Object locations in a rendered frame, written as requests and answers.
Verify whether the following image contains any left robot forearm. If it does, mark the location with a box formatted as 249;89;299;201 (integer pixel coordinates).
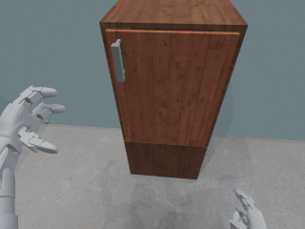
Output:
0;136;23;229

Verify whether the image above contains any handle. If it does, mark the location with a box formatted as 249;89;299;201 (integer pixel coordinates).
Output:
111;39;125;83

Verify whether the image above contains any robot right hand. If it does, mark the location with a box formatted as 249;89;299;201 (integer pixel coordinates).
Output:
230;189;268;229

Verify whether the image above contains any cupboard door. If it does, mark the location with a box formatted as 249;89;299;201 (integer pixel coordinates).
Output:
105;29;240;147

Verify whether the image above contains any robot left hand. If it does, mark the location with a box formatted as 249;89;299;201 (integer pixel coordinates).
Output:
0;85;67;154

